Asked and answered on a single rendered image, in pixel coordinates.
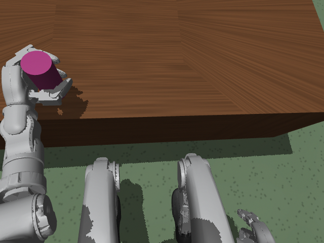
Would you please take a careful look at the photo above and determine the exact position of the right robot hand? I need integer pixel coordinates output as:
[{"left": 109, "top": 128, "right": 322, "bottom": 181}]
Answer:
[{"left": 236, "top": 209, "right": 276, "bottom": 243}]

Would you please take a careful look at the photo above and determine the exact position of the can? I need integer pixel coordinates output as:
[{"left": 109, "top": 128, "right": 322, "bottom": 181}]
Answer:
[{"left": 20, "top": 51, "right": 65, "bottom": 98}]

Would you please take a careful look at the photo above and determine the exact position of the right robot foot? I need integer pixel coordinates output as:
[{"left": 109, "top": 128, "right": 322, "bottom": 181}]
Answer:
[{"left": 172, "top": 188, "right": 191, "bottom": 243}]

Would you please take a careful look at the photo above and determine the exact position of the left robot hand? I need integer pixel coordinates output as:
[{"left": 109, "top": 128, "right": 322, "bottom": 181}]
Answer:
[{"left": 2, "top": 45, "right": 73, "bottom": 109}]

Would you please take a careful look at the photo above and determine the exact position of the left robot arm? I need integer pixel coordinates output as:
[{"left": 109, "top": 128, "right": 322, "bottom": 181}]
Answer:
[{"left": 0, "top": 104, "right": 57, "bottom": 243}]

